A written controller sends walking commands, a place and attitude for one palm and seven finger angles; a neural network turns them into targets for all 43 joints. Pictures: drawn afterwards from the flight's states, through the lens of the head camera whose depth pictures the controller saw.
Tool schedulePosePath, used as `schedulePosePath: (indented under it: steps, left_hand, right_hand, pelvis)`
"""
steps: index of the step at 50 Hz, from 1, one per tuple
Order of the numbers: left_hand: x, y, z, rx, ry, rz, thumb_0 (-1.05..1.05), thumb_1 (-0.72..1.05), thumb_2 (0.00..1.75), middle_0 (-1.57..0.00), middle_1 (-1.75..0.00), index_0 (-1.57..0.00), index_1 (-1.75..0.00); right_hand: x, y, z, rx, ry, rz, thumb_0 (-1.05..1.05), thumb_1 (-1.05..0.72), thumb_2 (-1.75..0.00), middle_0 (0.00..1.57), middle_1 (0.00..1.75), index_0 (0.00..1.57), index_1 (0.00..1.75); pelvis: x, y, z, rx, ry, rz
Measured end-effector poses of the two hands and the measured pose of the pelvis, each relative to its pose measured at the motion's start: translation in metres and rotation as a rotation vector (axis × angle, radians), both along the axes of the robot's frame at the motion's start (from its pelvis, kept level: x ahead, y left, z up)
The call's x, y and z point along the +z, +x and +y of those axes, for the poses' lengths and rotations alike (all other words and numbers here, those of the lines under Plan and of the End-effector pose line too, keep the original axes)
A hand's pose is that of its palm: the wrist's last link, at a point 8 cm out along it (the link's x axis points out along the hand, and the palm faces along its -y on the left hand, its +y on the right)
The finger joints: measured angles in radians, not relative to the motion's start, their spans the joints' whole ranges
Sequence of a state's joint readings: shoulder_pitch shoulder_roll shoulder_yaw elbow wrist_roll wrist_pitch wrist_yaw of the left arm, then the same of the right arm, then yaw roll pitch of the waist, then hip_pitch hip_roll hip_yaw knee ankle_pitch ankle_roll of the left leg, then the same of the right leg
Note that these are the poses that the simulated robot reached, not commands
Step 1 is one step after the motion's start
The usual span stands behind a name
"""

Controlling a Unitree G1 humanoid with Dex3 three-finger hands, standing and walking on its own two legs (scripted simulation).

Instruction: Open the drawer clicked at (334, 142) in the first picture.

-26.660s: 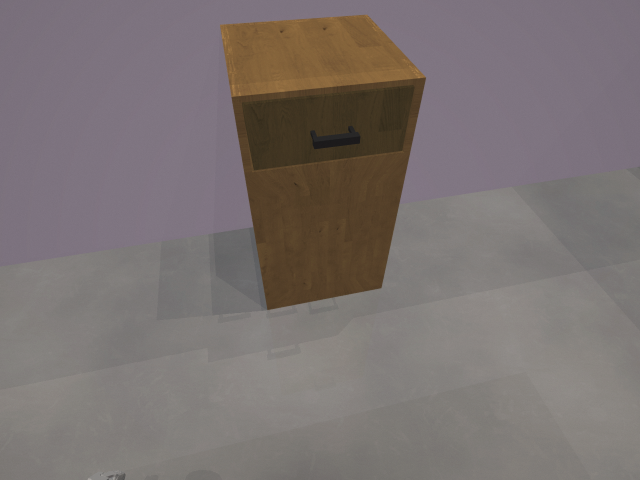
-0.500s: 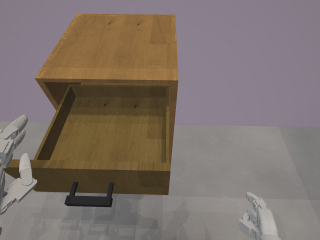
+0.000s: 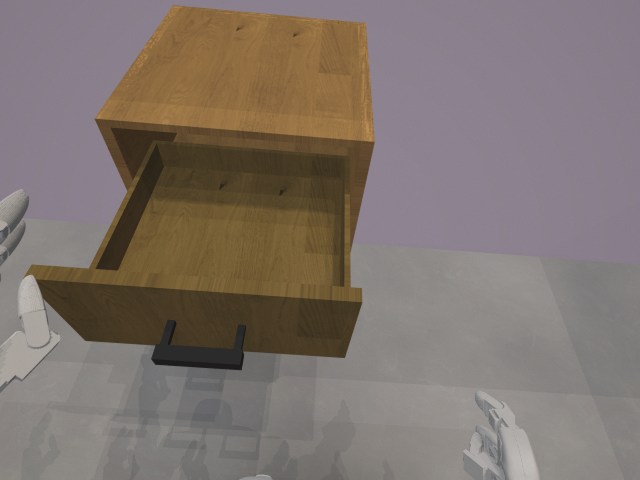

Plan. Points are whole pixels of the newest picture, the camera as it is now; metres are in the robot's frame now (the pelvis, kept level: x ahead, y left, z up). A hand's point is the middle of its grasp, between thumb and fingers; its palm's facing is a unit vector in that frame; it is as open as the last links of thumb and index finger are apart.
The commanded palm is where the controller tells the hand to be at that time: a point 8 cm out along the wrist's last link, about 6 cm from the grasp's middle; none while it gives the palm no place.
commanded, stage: step back with the hand held close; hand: left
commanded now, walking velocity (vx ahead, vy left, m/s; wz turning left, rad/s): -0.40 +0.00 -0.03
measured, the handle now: (202, 343) +0.29 +0.17 -0.03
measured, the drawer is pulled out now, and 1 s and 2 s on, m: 0.29 0.29 0.29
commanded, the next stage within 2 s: stop stepping back and stand still in 0.44 s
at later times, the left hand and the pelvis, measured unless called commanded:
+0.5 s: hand out of the picture +0.10 +0.19 +0.16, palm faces +0.25 -0.82 -0.51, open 7.4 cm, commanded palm +0.03 +0.24 +0.19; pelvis -0.11 -0.04 +0.00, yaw -1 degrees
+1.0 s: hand out of the picture -0.05 +0.16 +0.17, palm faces +0.37 -0.81 -0.45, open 7.4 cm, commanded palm -0.12 +0.21 +0.19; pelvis -0.24 -0.07 +0.00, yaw +2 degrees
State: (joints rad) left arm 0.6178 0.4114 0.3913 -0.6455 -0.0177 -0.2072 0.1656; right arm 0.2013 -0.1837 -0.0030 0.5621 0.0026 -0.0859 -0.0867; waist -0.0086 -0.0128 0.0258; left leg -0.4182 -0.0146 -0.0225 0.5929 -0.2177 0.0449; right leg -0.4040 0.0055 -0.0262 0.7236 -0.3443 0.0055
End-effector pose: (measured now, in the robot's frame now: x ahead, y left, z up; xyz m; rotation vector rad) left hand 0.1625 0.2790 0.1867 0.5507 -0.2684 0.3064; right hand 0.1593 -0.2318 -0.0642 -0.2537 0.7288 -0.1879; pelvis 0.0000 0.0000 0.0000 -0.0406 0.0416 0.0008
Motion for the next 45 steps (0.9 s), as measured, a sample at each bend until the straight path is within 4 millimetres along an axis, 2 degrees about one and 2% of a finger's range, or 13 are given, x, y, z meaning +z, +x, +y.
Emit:
schedulePosePath:
  steps: [4,8,12,16,22,26,31,35,39,45]
  left_hand:
    - [0.006,-0.003,-0.004,-0.012,0.007,-0.003,0.02,0.88,0.9,-0.21,-0.3,-0.21,-0.3]
    - [0.002,-0.007,-0.023,-0.065,-0.005,0.034,0.02,0.89,0.9,-0.21,-0.3,-0.21,-0.3]
    - [-0.002,-0.018,-0.05,-0.14,0.01,0.088,0.02,0.89,0.9,-0.21,-0.3,-0.21,-0.3]
    - [0.005,-0.044,-0.069,-0.195,0.032,0.11,0.02,0.88,0.9,-0.21,-0.3,-0.22,-0.3]
    - [0.001,-0.078,-0.053,-0.081,0.023,0.132,0.02,0.88,0.9,-0.22,-0.3,-0.22,-0.3]
    - [-0.008,-0.101,-0.049,-0.061,0.002,0.107,0.02,0.88,0.9,-0.21,-0.3,-0.22,-0.3]
    - [0.001,-0.143,-0.066,-0.066,0.006,0.093,0.02,0.88,0.9,-0.21,-0.3,-0.22,-0.3]
    - [0.01,-0.181,-0.082,-0.054,0.052,0.063,0.02,0.88,0.9,-0.21,-0.3,-0.22,-0.3]
    - [0.012,-0.21,-0.085,-0.004,-0.001,0.04,0.02,0.88,0.9,-0.21,-0.3,-0.22,-0.3]
    - [-0.003,-0.235,-0.078,0.066,-0.073,0.049,0.02,0.88,0.9,-0.21,-0.3,-0.22,-0.3]
  right_hand:
    - [0.0,-0.007,0.006,0.026,0.027,0.001,0.01,-0.9,-0.9,0.2,0.3,0.2,0.3]
    - [-0.003,-0.013,0.005,0.061,0.057,-0.011,0.01,-0.9,-0.9,0.2,0.3,0.2,0.3]
    - [-0.008,-0.023,-0.008,0.073,0.086,-0.034,0.01,-0.9,-0.9,0.2,0.3,0.2,0.3]
    - [-0.006,-0.046,-0.029,0.008,0.095,-0.028,0.01,-0.9,-0.9,0.2,0.3,0.21,0.3]
    - [0.007,-0.08,-0.053,-0.06,0.006,0.013,0.01,-0.91,-0.9,0.2,0.3,0.2,0.3]
    - [0.004,-0.098,-0.058,-0.055,-0.008,-0.009,0.01,-0.91,-0.9,0.2,0.3,0.2,0.3]
    - [0.004,-0.131,-0.051,0.003,0.044,-0.045,0.01,-0.91,-0.9,0.2,0.3,0.2,0.3]
    - [-0.007,-0.161,-0.05,0.029,0.099,-0.062,0.01,-0.91,-0.9,0.2,0.3,0.2,0.3]
    - [-0.014,-0.199,-0.06,0.013,0.106,0.01,0.01,-0.9,-0.9,0.2,0.3,0.2,0.3]
    - [-0.008,-0.247,-0.084,-0.022,0.034,0.055,0.01,-0.9,-0.9,0.2,0.3,0.2,0.3]
  pelvis:
    - [0.004,-0.006,-0.004,-0.027,0.002,0.023]
    - [0.004,-0.023,-0.013,-0.062,0.016,0.037]
    - [0.001,-0.052,-0.026,-0.08,0.008,0.033]
    - [0.003,-0.07,-0.035,-0.064,0.008,0.017]
    - [0.01,-0.089,-0.038,-0.037,0.056,0.035]
    - [0.002,-0.115,-0.038,-0.025,0.065,0.017]
    - [0.003,-0.151,-0.05,-0.023,0.054,-0.009]
    - [-0.003,-0.177,-0.064,-0.021,0.041,-0.039]
    - [0.002,-0.197,-0.071,-0.008,0.056,-0.056]
    - [0.01,-0.214,-0.074,0.015,0.076,-0.028]
